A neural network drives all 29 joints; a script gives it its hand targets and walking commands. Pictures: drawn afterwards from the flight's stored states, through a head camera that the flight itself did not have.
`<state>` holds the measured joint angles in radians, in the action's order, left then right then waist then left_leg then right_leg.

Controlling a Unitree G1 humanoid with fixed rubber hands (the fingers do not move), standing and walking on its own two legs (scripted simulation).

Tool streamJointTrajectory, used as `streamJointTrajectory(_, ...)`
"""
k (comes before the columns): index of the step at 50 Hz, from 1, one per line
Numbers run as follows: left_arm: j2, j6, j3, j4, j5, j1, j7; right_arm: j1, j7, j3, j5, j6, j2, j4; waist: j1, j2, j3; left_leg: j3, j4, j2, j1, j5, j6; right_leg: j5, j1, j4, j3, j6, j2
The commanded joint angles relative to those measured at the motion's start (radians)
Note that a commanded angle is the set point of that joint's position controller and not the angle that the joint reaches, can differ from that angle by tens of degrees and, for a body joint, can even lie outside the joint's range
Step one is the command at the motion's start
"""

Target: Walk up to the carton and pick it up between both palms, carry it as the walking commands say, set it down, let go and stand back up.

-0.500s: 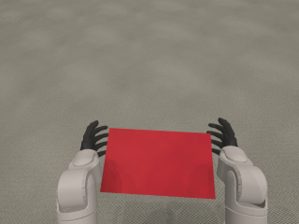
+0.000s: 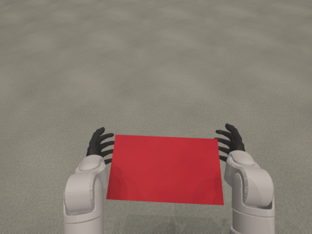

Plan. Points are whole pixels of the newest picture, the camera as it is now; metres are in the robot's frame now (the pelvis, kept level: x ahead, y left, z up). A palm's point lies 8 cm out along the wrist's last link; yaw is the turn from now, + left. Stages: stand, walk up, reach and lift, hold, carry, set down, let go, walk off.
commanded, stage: carry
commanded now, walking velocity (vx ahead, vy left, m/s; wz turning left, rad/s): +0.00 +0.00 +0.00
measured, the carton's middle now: (163, 173) +0.28 -0.01 +0.00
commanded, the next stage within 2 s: none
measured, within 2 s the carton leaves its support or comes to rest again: neither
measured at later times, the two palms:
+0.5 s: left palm (71, 161) +0.27 +0.20 +0.10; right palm (209, 154) +0.27 -0.12 +0.09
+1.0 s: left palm (83, 105) +0.44 +0.21 +0.11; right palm (193, 100) +0.44 -0.11 +0.11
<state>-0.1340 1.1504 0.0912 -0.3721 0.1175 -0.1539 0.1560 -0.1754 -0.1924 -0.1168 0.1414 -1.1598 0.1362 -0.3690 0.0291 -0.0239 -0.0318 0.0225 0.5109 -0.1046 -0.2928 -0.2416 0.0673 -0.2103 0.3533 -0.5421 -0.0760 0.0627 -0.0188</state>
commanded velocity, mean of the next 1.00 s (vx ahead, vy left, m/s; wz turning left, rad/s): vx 0.62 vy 0.00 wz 0.00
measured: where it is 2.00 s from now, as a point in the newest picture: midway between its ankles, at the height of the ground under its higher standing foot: (153, 137)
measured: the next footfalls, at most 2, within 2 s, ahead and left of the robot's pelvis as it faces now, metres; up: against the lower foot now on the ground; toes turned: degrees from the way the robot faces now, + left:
left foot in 0.94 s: +0.19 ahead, +0.18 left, +0.00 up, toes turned +8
right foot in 1.22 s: +0.49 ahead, -0.08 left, +0.00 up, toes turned -6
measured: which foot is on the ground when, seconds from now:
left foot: down 0.00-0.66, up 0.68-0.92, down 0.94-1.00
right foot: down 0.00-0.98, up 1.00-1.00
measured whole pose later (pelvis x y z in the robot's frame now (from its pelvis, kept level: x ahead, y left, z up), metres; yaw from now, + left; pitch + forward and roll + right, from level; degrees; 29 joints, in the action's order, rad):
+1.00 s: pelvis +0.19 +0.06 +0.00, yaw -2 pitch +6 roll +2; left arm -0.13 1.26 0.08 -0.52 0.08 -0.11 0.21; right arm -0.14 -0.19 -0.08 0.12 -1.24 0.13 -0.46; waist -0.01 0.04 -0.12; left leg -0.23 0.47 -0.05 -0.26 -0.29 0.00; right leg -0.42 0.23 -0.72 -0.09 -0.02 0.09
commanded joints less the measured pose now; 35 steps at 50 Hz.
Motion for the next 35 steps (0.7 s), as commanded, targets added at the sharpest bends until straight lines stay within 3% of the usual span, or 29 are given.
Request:
streamJointTrajectory(1,-0.904,-0.027,-0.63,-0.057,-0.337,-0.446,-0.237,-0.424,0.3,0.639,-0.413,0.009,0.927,-0.02,-0.012,0.072,-0.259,-0.031,-0.055,0.007,0.066,-0.011,-0.048,-0.063,-0.082,0.189,0.141,0.021,0.172)
streamJointTrajectory(2,-0.914,-0.025,-0.65,-0.092,-0.35,-0.455,-0.235,-0.436,0.299,0.649,-0.429,0.012,0.928,-0.063,-0.013,0.038,-0.279,-0.026,-0.065,0.002,0.075,0.003,-0.051,-0.054,-0.084,0.176,0.138,0.021,0.165)
streamJointTrajectory(4,-0.932,-0.022,-0.664,-0.12,-0.359,-0.454,-0.231,-0.436,0.298,0.66,-0.441,0.01,0.945,-0.092,-0.014,0.046,-0.282,-0.018,-0.07,-0.005,0.063,0.017,-0.052,-0.03,-0.102,0.164,0.116,0.013,0.16)
streamJointTrajectory(6,-0.901,-0.039,-0.62,-0.024,-0.333,-0.431,-0.239,-0.417,0.299,0.598,-0.404,0.025,0.904,0.002,-0.012,0.05,-0.271,-0.021,-0.077,-0.01,0.078,0.041,-0.05,0.029,-0.116,0.15,0.103,0.002,0.159)
streamJointTrajectory(8,-0.914,-0.044,-0.649,-0.072,-0.35,-0.453,-0.236,-0.405,0.299,0.611,-0.412,0.031,0.919,-0.015,-0.014,0.028,-0.305,-0.016,-0.075,-0.013,0.091,0.088,-0.054,0.081,-0.123,0.126,0.095,-0.004,0.154)
streamJointTrajectory(9,-0.939,-0.047,-0.671,-0.117,-0.365,-0.482,-0.238,-0.433,0.3,0.626,-0.426,0.035,0.943,-0.059,-0.015,0.012,-0.295,-0.023,-0.076,-0.012,0.078,0.078,-0.055,0.071,-0.136,0.127,0.083,-0.006,0.156)
streamJointTrajectory(10,-0.922,-0.05,-0.652,-0.067,-0.35,-0.466,-0.237,-0.401,0.302,0.593,-0.403,0.04,0.918,-0.005,-0.015,0.008,-0.307,-0.018,-0.086,-0.013,0.09,0.09,-0.059,0.07,-0.131,0.116,0.084,-0.009,0.155)
streamJointTrajectory(14,-0.9,-0.062,-0.64,-0.045,-0.332,-0.499,-0.236,-0.436,0.302,0.577,-0.393,0.055,0.899,0.02,-0.019,0.009,-0.296,-0.023,-0.086,-0.011,0.079,0.078,-0.058,0.048,-0.125,0.116,0.078,-0.019,0.151)
streamJointTrajectory(16,-0.923,-0.058,-0.67,-0.103,-0.353,-0.486,-0.233,-0.432,0.301,0.604,-0.417,0.054,0.918,-0.048,-0.022,-0.017,-0.318,-0.017,-0.087,-0.015,0.088,0.119,-0.066,0.064,-0.141,0.105,0.07,-0.023,0.147)
streamJointTrajectory(19,-0.903,-0.062,-0.632,-0.018,-0.326,-0.475,-0.234,-0.45,0.3,0.578,-0.393,0.061,0.887,0.002,-0.022,0.014,-0.321,-0.015,-0.086,-0.013,0.09,0.12,-0.07,0.072,-0.136,0.104,0.072,-0.027,0.148)
streamJointTrajectory(20,-0.875,-0.067,-0.617,0.01,-0.309,-0.475,-0.233,-0.432,0.301,0.558,-0.377,0.064,0.867,0.054,-0.023,-0.006,-0.326,-0.015,-0.086,-0.015,0.088,0.126,-0.073,0.074,-0.134,0.099,0.068,-0.034,0.147)
streamJointTrajectory(21,-0.832,-0.068,-0.587,0.069,-0.286,-0.477,-0.232,-0.426,0.305,0.532,-0.352,0.068,0.832,0.11,-0.029,-0.014,-0.353,-0.01,-0.097,0.005,0.078,-0.098,-0.088,-0.108,-0.11,0.06,0.063,-0.026,0.13)
streamJointTrajectory(22,-0.991,-0.039,-0.75,-0.22,-0.403,-0.521,-0.232,-0.462,0.301,0.709,-0.464,0.037,0.997,-0.173,-0.027,-0.017,-0.333,0.039,-0.167,-0.014,0.06,-0.402,-0.114,-0.345,-0.06,0.026,0.035,-0.03,0.099)
streamJointTrajectory(23,-0.982,-0.023,-0.745,-0.219,-0.404,-0.545,-0.23,-0.459,0.299,0.701,-0.456,0.018,0.991,-0.148,-0.019,-0.046,-0.29,0.11,-0.261,-0.059,0.059,-0.567,-0.131,-0.411,0.016,-0.012,-0.001,-0.053,0.07)
streamJointTrajectory(24,-0.987,-0.013,-0.739,-0.227,-0.411,-0.548,-0.231,-0.481,0.298,0.706,-0.462,0.009,0.99,-0.157,-0.023,-0.098,-0.248,0.141,-0.318,-0.097,0.013,-0.588,-0.137,-0.327,0.026,-0.079,-0.066,-0.074,0.033)
streamJointTrajectory(25,-0.978,0.016,-0.729,-0.188,-0.406,-0.536,-0.225,-0.464,0.291,0.678,-0.452,-0.015,0.966,-0.116,-0.032,-0.184,-0.22,0.157,-0.354,-0.128,-0.02,-0.576,-0.142,-0.236,0.018,-0.167,-0.085,-0.074,0.022)
streamJointTrajectory(28,-0.934,0.068,-0.715,-0.149,-0.408,-0.46,-0.221,-0.4,0.267,0.668,-0.433,-0.057,0.906,-0.119,-0.036,-0.152,-0.218,0.129,-0.319,-0.155,-0.003,-0.523,-0.162,-0.182,-0.008,-0.084,-0.081,-0.058,0.045)
streamJointTrajectory(29,-0.92,0.081,-0.705,-0.143,-0.41,-0.458,-0.222,-0.382,0.26,0.666,-0.424,-0.068,0.906,-0.108,-0.037,-0.096,-0.222,0.081,-0.258,-0.128,-0.047,-0.484,-0.144,-0.193,-0.098,0.002,-0.069,-0.048,0.055)
streamJointTrajectory(30,-0.906,0.091,-0.704,-0.128,-0.422,-0.446,-0.225,-0.35,0.253,0.654,-0.403,-0.077,0.894,-0.097,-0.04,-0.007,-0.215,0.009,-0.129,-0.079,-0.132,-0.415,-0.106,-0.267,-0.198,0.116,0.009,-0.026,0.101)
streamJointTrajectory(31,-0.913,0.094,-0.693,-0.111,-0.431,-0.454,-0.227,-0.396,0.248,0.666,-0.402,-0.083,0.917,-0.113,-0.05,0.204,-0.198,-0.087,0.115,0.001,-0.294,-0.259,-0.042,-0.409,-0.332,0.257,0.253,0.013,0.239)
streamJointTrajectory(32,-0.907,0.1,-0.694,-0.098,-0.441,-0.443,-0.222,-0.388,0.246,0.662,-0.395,-0.091,0.892,-0.109,-0.045,0.312,-0.175,-0.166,0.293,0.042,-0.422,-0.19,-0.011,-0.486,-0.403,0.365,0.458,0.07,0.388)
streamJointTrajectory(33,-0.897,0.1,-0.692,-0.098,-0.433,-0.453,-0.214,-0.436,0.243,0.681,-0.41,-0.097,0.882,-0.14,-0.045,0.339,-0.125,-0.115,0.344,0.021,-0.466,-0.223,-0.021,-0.457,-0.356,0.414,0.522,0.124,0.45)
streamJointTrajectory(34,-0.91,0.094,-0.688,-0.117,-0.428,-0.445,-0.212,-0.43,0.248,0.702,-0.429,-0.098,0.896,-0.16,-0.045,0.241,-0.135,-0.078,0.353,-0.001,-0.426,-0.212,-0.03,-0.413,-0.327,0.423,0.511,0.13,0.446)
streamJointTrajectory(35,-0.923,0.096,-0.67,-0.093,-0.41,-0.405,-0.208,-0.449,0.253,0.713,-0.442,-0.101,0.893,-0.179,-0.048,0.198,-0.14,-0.071,0.329,-0.013,-0.39,-0.213,-0.032,-0.43,-0.297,0.421,0.472,0.113,0.437)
